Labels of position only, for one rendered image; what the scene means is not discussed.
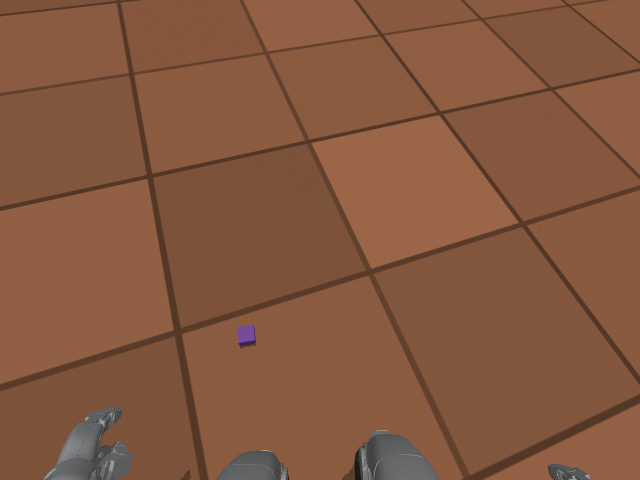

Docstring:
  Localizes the small box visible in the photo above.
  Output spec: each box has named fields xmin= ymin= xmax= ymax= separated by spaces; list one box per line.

xmin=237 ymin=325 xmax=256 ymax=346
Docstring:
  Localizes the left robot hand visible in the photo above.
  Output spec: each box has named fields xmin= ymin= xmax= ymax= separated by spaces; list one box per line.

xmin=56 ymin=407 xmax=133 ymax=480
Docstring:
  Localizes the left robot arm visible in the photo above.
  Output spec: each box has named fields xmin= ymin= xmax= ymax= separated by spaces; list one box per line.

xmin=43 ymin=458 xmax=97 ymax=480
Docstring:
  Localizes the right robot hand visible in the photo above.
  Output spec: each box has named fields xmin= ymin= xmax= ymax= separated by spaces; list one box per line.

xmin=548 ymin=464 xmax=590 ymax=480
